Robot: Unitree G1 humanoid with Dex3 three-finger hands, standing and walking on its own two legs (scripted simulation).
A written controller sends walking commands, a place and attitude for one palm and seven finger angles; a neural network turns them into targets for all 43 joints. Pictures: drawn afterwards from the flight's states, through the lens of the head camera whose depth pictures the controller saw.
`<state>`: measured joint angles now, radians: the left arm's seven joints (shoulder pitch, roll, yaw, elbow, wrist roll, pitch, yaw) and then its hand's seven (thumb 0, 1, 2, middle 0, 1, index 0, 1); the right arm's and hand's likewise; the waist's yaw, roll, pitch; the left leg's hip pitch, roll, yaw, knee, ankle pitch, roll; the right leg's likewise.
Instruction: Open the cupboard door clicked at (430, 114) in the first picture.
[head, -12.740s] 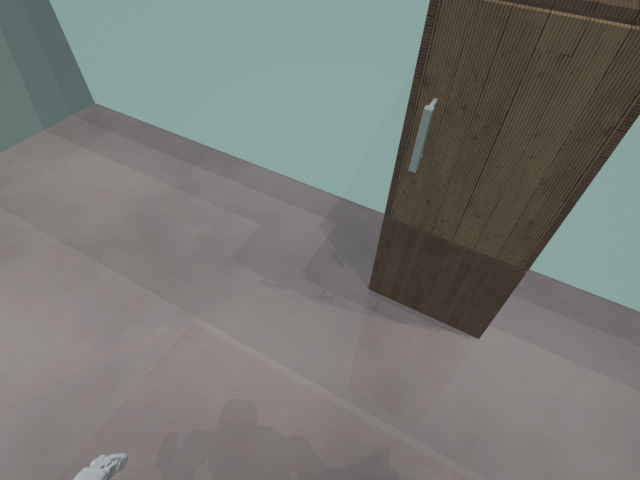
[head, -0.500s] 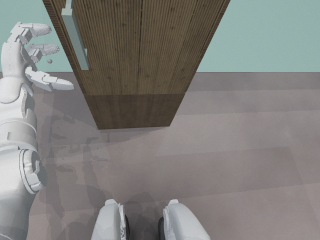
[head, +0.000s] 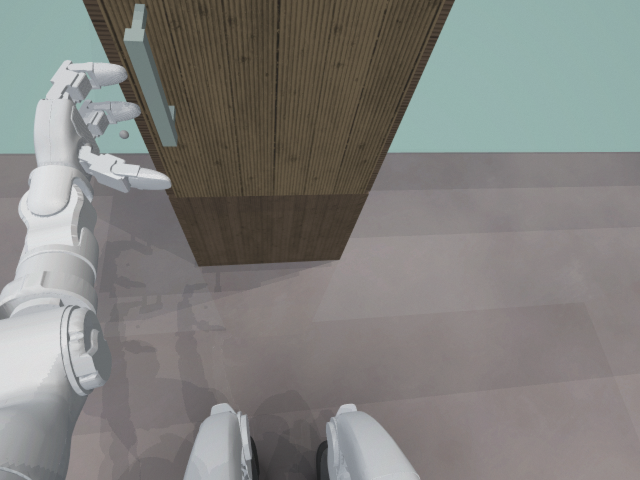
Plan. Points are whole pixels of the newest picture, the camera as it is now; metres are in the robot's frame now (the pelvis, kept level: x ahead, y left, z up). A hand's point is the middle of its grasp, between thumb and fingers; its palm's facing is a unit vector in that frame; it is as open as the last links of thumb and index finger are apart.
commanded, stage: slide the fingers in behind the handle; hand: left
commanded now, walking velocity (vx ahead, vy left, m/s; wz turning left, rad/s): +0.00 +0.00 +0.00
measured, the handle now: (156, 83) +0.59 +0.16 +0.07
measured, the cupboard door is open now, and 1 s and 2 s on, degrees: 0 0 0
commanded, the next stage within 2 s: close the thumb around the handle in 1.10 s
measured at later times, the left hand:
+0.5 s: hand (160, 127) +0.53 +0.15 +0.06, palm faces +0.03 -1.00 -0.02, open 14.0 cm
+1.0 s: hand (169, 130) +0.52 +0.14 +0.06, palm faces +0.05 -1.00 -0.02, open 14.1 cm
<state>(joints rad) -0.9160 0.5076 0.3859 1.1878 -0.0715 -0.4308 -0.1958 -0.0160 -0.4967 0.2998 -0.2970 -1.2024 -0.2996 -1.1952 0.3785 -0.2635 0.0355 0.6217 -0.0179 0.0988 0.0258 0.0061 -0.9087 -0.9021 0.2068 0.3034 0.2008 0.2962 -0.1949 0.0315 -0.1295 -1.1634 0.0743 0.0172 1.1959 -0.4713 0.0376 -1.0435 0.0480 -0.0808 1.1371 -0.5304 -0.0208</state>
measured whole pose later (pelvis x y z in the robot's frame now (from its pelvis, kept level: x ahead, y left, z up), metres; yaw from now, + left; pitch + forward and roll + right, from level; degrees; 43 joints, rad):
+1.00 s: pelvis +0.00 -0.01 +0.00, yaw +1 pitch +25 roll -3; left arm -0.93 0.40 0.31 1.19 -0.05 -0.47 -0.06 -0.02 -0.50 0.30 -0.27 -1.19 -0.28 -1.19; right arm 0.38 -0.26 0.02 0.63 -0.03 0.10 0.06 0.01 -0.91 -0.90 0.21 0.30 0.20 0.30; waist -0.19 0.04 -0.14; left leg -1.16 0.06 0.02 1.19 -0.47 0.03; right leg -1.05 0.04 -0.07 1.16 -0.55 -0.03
